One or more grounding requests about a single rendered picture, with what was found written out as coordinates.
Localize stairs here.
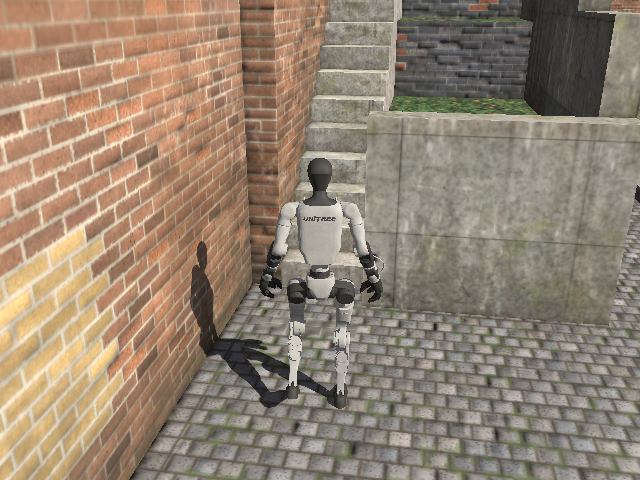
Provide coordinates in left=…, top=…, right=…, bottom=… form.
left=281, top=0, right=402, bottom=291

